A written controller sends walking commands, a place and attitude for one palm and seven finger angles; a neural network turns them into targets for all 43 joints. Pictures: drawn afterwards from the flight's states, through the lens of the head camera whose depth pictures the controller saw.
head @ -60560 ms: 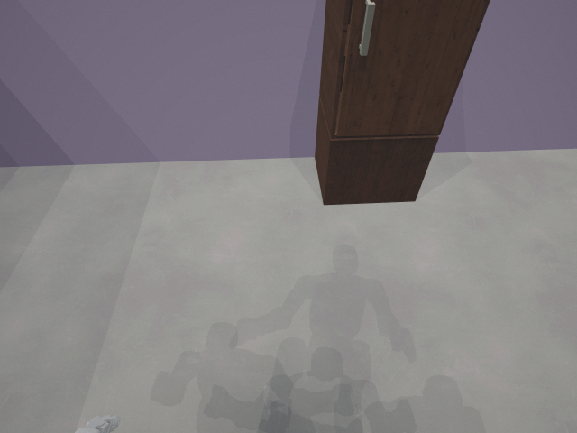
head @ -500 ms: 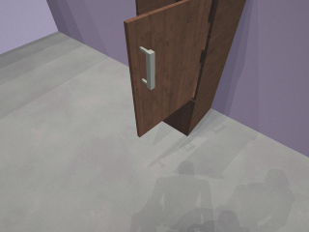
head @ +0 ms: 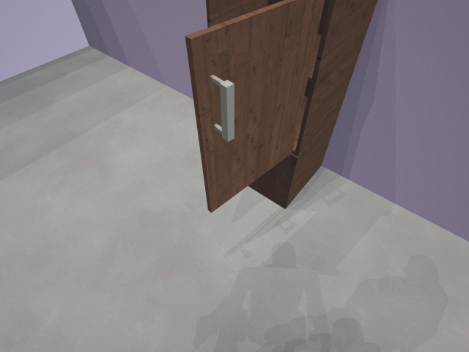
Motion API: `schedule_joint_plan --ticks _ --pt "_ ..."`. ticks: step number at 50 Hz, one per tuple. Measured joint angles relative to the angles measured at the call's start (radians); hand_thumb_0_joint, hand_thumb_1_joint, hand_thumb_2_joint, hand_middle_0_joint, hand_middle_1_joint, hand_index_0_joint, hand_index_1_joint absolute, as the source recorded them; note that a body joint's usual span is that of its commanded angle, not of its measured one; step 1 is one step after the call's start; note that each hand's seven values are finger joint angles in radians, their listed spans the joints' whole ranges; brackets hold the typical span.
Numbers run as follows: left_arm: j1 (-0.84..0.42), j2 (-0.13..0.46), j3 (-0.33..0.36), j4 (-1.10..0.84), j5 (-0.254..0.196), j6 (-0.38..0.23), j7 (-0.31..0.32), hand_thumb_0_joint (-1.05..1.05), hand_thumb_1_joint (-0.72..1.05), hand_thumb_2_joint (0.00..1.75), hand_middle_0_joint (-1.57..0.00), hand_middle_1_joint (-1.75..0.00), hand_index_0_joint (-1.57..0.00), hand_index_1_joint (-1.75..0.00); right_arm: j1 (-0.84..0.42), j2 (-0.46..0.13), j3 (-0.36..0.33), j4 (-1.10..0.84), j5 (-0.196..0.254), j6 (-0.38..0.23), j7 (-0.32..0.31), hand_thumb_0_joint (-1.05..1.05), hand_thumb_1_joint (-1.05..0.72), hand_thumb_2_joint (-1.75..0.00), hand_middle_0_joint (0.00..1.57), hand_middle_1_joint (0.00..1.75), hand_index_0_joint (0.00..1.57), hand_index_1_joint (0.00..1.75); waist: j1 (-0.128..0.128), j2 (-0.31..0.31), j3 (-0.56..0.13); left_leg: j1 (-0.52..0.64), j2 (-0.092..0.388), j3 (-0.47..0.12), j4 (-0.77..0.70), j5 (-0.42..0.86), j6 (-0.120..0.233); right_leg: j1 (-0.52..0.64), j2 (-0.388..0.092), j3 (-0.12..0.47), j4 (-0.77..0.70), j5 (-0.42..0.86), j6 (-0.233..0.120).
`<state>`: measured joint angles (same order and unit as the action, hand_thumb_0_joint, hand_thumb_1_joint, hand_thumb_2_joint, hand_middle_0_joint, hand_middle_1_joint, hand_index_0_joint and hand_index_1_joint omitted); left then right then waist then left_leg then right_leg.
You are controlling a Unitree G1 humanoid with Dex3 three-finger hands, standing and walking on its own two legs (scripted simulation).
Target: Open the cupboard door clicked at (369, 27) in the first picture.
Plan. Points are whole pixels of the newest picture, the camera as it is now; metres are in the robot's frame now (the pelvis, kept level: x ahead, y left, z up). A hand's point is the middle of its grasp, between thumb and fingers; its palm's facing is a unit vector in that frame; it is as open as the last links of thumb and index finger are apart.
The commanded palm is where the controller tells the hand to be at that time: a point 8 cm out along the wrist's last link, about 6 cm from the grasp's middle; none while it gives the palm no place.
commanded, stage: look to check the result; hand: left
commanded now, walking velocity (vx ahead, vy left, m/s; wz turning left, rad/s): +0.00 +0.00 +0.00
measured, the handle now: (221, 109) +0.61 +0.07 +0.07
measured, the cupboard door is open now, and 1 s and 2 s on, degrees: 82 82 82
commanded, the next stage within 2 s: stand and wait in 0.06 s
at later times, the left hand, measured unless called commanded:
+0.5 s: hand out of the picture +0.06 +0.21 -0.16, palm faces +0.00 -0.96 -0.28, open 7.4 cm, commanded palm none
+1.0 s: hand out of the picture +0.07 +0.21 -0.16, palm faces -0.01 -0.96 -0.29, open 7.4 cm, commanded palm none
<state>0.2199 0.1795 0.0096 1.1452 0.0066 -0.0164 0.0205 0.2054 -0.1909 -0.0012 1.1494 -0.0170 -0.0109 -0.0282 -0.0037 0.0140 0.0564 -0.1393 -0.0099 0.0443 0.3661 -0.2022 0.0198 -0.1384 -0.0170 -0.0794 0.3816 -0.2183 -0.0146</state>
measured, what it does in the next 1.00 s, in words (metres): stands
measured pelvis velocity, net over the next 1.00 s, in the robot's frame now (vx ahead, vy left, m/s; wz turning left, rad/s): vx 0.01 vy -0.01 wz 0.00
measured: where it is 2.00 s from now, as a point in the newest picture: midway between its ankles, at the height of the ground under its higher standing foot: outside the picture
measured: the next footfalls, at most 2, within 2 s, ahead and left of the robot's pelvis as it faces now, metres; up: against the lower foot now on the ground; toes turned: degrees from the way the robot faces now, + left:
none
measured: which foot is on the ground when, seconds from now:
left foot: down 0.00-1.00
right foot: down 0.00-1.00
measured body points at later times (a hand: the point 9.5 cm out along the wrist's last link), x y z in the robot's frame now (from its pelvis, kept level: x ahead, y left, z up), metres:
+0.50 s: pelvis +0.01 -0.01 +0.00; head +0.03 -0.02 +0.45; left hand +0.06 +0.26 -0.14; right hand +0.06 -0.28 -0.15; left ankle +0.00 +0.11 -0.75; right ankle -0.01 -0.11 -0.75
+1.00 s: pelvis +0.01 -0.01 +0.00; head +0.03 -0.02 +0.45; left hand +0.07 +0.26 -0.14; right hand +0.07 -0.29 -0.15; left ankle +0.00 +0.11 -0.75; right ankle -0.01 -0.11 -0.75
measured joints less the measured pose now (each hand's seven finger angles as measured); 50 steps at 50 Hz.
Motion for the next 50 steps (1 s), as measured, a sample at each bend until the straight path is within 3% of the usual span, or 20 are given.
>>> schedule_joint_plan --ticks 24,50 --pt "-0.056 0.072 0.004 -0.007 0.0 -0.008 -0.008 0.0 0.91 0.9 -0.2 -0.3 -0.2 -0.3 -0.055 -0.073 -0.004 -0.002 0.0 0.001 0.006 0.0 -0.91 -0.9 0.2 0.3 0.2 0.29 -0.001 0.0 -0.001 0.042 0.012 -0.003 -0.05 0.01 -0.014 0.042 0.015 -0.002 -0.052 0.01 -0.011" --pt "-0.074 0.087 -0.002 -0.005 0.0 -0.008 -0.012 0.0 0.91 0.9 -0.2 -0.3 -0.2 -0.3 -0.072 -0.086 -0.001 -0.004 0.001 0.003 0.01 0.0 -0.91 -0.9 0.2 0.3 0.2 0.29 -0.001 -0.006 0.003 0.056 0.02 -0.004 -0.073 0.019 -0.022 0.059 0.025 -0.003 -0.082 0.022 -0.018"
